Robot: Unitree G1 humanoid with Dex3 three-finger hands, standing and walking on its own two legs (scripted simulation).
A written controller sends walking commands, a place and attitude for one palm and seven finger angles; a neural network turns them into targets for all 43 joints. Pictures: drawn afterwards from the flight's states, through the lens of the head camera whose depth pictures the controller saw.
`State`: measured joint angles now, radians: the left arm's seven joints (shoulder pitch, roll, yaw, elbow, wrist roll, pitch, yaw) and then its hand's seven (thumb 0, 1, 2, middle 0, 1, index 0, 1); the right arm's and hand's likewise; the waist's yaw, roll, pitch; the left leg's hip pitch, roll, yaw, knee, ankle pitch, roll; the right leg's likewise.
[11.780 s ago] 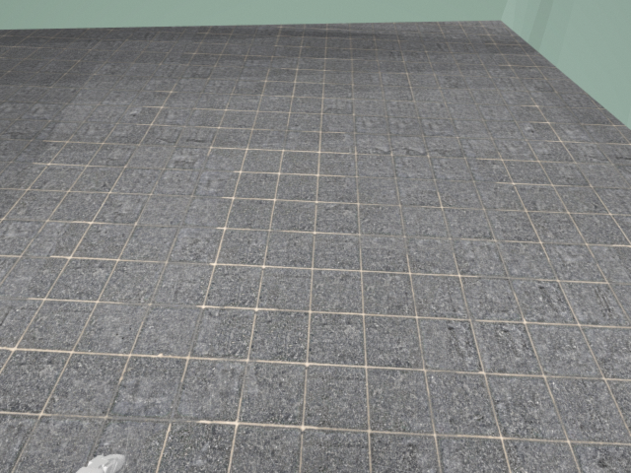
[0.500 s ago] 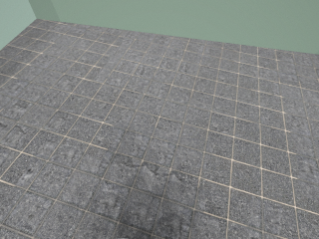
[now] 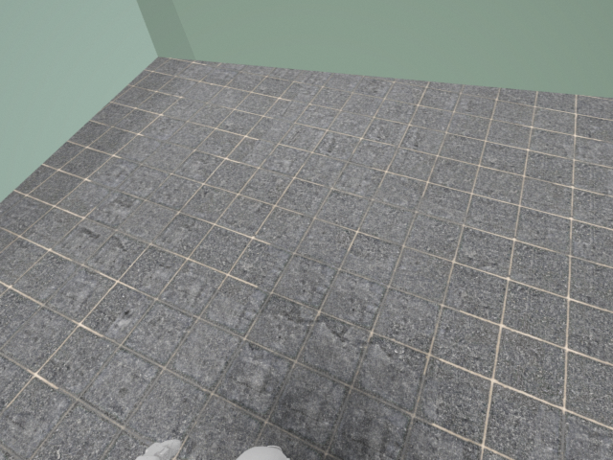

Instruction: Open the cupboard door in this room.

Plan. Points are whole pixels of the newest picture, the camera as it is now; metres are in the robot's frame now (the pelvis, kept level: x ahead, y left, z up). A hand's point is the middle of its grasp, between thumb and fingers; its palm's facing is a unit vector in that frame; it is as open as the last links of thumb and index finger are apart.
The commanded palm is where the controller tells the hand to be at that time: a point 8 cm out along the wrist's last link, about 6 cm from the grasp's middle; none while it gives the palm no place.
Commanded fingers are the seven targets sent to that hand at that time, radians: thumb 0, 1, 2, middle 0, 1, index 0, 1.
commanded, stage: turn or walk to find it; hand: left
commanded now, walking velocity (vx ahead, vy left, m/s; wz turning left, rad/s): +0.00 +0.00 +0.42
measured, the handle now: out of the picture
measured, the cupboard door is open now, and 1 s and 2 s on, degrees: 0 0 0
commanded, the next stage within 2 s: none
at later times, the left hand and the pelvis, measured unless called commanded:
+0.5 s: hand out of the picture -0.04 +0.26 -0.18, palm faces +0.26 -0.93 -0.24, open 7.4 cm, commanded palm none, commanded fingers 0.00 0.90 0.90 -0.20 -0.30 -0.20 -0.30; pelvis -0.02 +0.04 +0.00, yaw +12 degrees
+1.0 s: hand out of the picture -0.02 +0.20 -0.14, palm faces +0.41 -0.87 -0.27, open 7.4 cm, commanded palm none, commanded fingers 0.00 0.90 0.90 -0.20 -0.30 -0.20 -0.30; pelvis -0.02 -0.01 +0.00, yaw +26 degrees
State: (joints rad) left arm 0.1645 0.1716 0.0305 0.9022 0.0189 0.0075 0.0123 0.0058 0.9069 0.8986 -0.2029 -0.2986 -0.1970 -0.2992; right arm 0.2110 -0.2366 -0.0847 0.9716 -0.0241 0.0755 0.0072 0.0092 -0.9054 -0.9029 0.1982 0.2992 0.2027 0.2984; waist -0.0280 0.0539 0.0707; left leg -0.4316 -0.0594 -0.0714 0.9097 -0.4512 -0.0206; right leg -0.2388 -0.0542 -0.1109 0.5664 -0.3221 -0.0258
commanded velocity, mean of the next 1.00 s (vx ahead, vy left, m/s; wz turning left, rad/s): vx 0.00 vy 0.00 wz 0.42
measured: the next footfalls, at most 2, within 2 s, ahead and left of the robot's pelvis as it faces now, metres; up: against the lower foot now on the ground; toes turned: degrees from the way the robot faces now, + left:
left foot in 0.36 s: +0.00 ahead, +0.15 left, +0.00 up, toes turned +15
right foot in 0.84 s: +0.04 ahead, -0.08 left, +0.00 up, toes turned +17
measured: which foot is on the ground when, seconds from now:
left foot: up 0.00-0.34, down 0.36-0.84, up 0.86-1.00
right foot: down 0.00-0.36, up 0.38-0.82, down 0.84-1.00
